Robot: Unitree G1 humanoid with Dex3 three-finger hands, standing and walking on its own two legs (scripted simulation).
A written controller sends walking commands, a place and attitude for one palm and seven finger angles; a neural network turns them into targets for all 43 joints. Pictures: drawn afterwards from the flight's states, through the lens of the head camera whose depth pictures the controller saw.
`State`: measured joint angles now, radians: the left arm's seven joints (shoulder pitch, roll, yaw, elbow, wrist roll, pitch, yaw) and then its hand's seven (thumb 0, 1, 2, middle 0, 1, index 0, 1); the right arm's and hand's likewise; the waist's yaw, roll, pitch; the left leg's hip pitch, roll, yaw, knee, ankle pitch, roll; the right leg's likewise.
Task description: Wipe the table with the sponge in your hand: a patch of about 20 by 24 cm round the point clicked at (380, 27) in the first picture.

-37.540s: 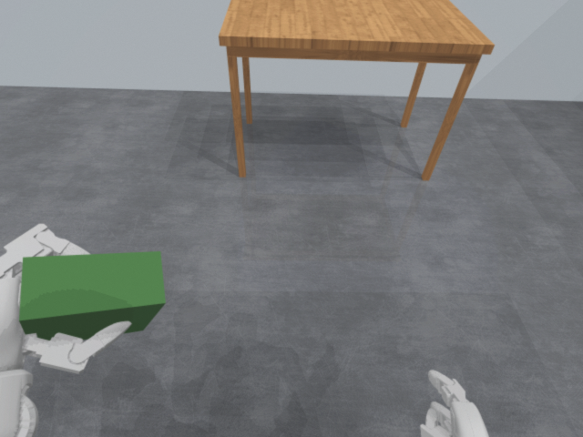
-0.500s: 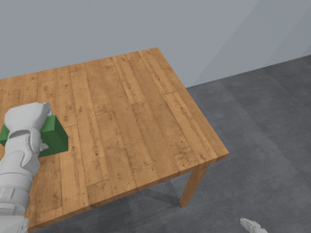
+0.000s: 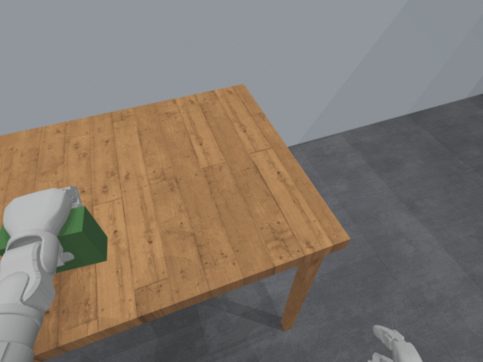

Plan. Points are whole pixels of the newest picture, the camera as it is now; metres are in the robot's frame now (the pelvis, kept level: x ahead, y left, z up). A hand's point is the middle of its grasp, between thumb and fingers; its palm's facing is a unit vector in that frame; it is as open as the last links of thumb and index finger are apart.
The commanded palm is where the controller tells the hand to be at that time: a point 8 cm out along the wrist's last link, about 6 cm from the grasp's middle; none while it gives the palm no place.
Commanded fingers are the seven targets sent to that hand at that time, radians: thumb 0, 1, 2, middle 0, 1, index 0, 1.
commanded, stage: wipe back along the first lane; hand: left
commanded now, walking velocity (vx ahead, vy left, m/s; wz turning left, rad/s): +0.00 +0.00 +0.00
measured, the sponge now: (62, 247) +0.29 +0.36 +0.00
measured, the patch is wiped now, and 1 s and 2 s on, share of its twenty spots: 1.00 1.00 1.00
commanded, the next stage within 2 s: lift the sponge slowly off the table in 0.86 s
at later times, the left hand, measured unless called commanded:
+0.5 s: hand (58, 257) +0.25 +0.32 +0.04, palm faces -0.03 -0.05 -1.00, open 9.2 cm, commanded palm +0.21 +0.31 +0.08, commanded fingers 0.00 0.10 1.30 -1.20 -1.60 -1.20 -1.60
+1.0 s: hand (59, 290) +0.21 +0.29 +0.04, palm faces -0.02 -0.08 -1.00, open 9.2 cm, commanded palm +0.17 +0.30 +0.09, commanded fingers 0.00 0.10 1.30 -1.20 -1.60 -1.20 -1.60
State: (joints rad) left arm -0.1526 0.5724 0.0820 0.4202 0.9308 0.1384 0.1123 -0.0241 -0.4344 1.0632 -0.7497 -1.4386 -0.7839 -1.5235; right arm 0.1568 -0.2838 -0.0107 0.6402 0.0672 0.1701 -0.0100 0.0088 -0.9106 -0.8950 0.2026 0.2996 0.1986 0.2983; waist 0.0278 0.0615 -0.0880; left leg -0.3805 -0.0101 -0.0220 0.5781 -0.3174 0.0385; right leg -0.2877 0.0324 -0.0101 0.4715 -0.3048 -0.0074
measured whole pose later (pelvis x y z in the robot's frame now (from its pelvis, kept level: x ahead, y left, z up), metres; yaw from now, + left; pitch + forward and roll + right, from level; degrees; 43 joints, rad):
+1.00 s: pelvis +0.01 -0.01 +0.00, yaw -1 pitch +3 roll -1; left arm 0.34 0.47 0.02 -0.11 0.91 0.25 0.17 0.02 -0.43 1.05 -0.74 -1.45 -0.80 -1.49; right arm 0.09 -0.26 0.00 0.61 0.05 0.13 0.00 0.01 -0.91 -0.90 0.20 0.30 0.20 0.30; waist 0.08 0.08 -0.08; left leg -0.28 -0.01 -0.01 0.56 -0.33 0.03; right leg -0.21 0.03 0.01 0.48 -0.33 -0.01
